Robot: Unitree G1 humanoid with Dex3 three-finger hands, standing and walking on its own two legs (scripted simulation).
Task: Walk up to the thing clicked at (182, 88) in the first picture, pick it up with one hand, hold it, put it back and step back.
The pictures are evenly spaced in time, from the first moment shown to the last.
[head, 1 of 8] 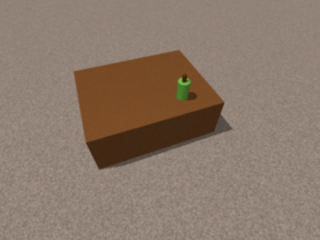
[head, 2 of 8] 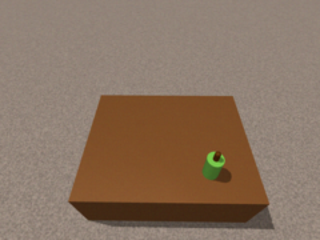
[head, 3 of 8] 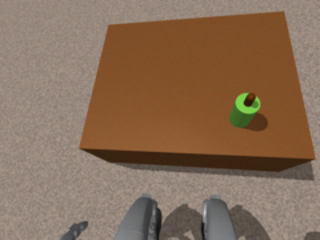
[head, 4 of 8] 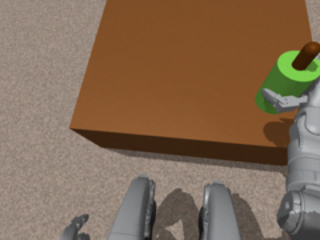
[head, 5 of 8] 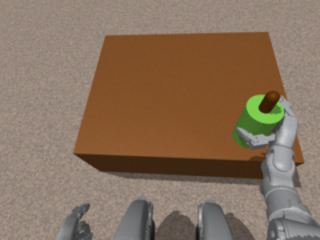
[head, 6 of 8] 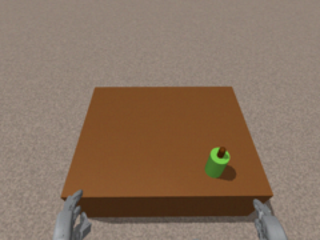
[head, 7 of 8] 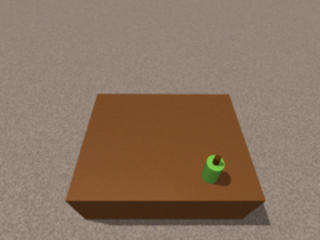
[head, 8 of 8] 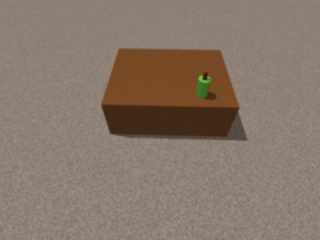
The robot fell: no
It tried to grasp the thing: yes
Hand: right
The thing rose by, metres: 0.37
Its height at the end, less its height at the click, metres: +0.00
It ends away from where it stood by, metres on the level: 0.03
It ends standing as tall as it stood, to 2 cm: yes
